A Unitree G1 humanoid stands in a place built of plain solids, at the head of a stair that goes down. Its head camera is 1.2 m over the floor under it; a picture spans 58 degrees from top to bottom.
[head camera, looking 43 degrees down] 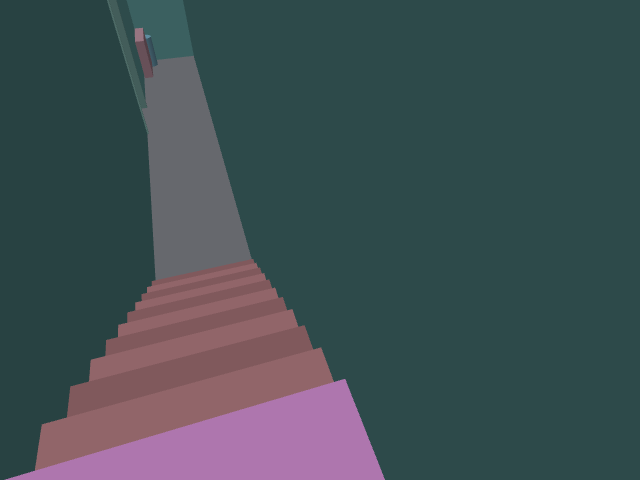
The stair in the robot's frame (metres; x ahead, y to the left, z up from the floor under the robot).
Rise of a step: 0.18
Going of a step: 0.24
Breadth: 0.94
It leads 18 degrees to the left of straight ahead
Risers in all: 11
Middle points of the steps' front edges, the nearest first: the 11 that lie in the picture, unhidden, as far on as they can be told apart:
0.53 0.37 0.00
0.75 0.44 -0.18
0.98 0.52 -0.35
1.21 0.59 -0.53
1.43 0.66 -0.71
1.65 0.73 -0.89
1.88 0.80 -1.06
2.11 0.87 -1.24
2.33 0.95 -1.42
2.56 1.02 -1.60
2.78 1.09 -1.77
